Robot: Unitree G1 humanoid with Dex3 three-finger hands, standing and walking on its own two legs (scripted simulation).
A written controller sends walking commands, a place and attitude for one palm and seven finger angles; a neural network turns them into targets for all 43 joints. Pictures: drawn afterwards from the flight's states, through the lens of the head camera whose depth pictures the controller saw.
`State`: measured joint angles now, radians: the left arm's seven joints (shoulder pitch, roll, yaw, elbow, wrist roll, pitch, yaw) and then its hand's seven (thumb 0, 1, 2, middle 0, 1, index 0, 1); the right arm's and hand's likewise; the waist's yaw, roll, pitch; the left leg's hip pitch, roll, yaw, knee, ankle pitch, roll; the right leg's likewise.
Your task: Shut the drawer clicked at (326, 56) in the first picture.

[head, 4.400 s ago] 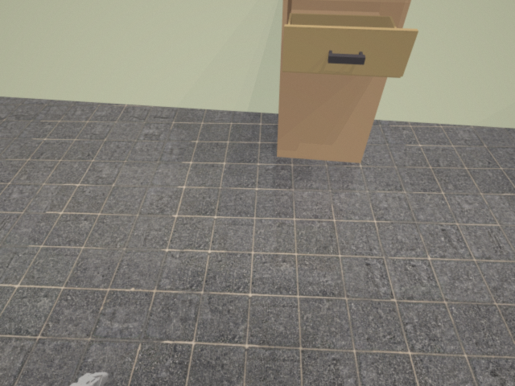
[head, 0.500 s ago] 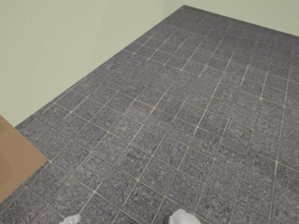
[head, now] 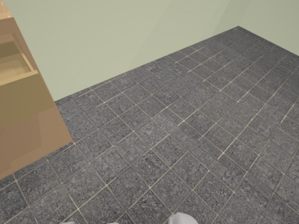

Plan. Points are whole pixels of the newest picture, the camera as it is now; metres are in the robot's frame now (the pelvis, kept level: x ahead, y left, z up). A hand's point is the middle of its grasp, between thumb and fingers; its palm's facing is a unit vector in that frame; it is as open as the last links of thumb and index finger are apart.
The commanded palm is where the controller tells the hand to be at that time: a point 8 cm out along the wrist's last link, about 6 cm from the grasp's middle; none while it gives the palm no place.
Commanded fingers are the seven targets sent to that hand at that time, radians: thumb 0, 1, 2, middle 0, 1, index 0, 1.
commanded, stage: turn to face it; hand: left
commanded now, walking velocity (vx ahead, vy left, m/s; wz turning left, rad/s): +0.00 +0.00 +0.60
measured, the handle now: out of the picture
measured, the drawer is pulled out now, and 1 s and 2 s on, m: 0.27 0.27 0.27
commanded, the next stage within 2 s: take the last steps up to it in 1.06 s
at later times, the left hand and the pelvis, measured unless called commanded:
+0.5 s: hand out of the picture +0.00 +0.15 -0.13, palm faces +0.32 -0.90 -0.29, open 7.4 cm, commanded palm none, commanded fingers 0.00 0.90 0.90 -0.20 -0.30 -0.20 -0.30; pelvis -0.01 -0.06 +0.02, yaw +19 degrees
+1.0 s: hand out of the picture -0.11 +0.19 -0.15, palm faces +0.56 -0.79 -0.27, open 7.4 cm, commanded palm none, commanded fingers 0.00 0.90 0.90 -0.20 -0.30 -0.20 -0.30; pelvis -0.04 -0.03 +0.02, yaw +32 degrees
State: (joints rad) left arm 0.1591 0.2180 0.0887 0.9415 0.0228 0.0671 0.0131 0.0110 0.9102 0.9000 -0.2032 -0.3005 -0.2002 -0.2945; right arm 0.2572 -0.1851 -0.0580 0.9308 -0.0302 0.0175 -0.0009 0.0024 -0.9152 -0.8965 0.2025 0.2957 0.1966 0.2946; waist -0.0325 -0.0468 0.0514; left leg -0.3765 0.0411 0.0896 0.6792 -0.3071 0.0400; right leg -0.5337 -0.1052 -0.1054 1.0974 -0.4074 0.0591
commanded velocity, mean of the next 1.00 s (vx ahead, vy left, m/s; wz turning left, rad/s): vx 0.00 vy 0.00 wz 0.47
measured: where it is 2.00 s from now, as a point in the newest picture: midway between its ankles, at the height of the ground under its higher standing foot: outside the picture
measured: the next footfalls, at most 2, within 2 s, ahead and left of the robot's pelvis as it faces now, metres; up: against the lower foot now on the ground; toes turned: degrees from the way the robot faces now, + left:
right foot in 0.30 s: +0.06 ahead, -0.15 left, +0.00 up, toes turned +7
left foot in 0.74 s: -0.07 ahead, +0.07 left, +0.00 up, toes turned +33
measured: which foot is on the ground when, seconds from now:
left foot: down 0.00-0.32, up 0.34-0.72, down 0.74-1.00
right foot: up 0.00-0.28, down 0.30-0.74, up 0.76-1.00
